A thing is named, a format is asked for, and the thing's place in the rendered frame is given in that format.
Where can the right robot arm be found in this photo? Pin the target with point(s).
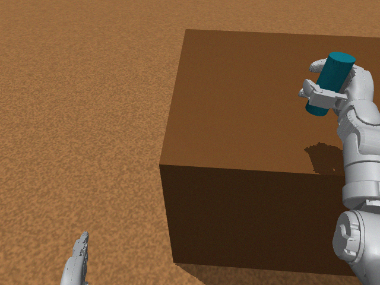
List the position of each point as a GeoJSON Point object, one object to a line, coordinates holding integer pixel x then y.
{"type": "Point", "coordinates": [357, 234]}

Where can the can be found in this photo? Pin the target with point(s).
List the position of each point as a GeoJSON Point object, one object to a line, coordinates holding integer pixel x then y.
{"type": "Point", "coordinates": [332, 77]}

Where can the left robot hand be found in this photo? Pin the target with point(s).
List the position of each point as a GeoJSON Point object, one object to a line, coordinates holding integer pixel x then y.
{"type": "Point", "coordinates": [76, 266]}

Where can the right robot hand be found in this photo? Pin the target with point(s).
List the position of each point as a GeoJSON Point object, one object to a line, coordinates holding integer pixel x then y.
{"type": "Point", "coordinates": [358, 85]}

